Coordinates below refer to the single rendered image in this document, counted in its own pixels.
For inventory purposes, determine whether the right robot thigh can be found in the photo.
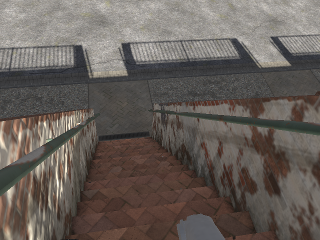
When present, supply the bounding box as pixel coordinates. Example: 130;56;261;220
176;213;225;240

